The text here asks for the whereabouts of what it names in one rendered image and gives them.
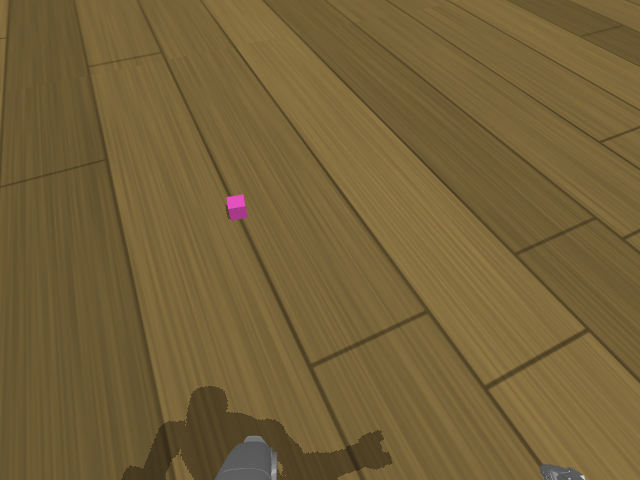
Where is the right robot hand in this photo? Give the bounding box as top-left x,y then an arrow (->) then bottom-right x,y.
540,464 -> 585,480

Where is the cube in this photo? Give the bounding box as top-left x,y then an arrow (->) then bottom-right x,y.
226,195 -> 248,221

